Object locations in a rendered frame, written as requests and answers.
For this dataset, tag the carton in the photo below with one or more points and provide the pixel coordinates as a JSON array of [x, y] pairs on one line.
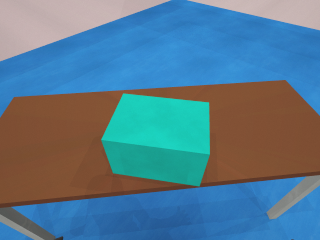
[[159, 138]]

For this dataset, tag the table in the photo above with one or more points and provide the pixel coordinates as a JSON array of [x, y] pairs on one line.
[[51, 148]]

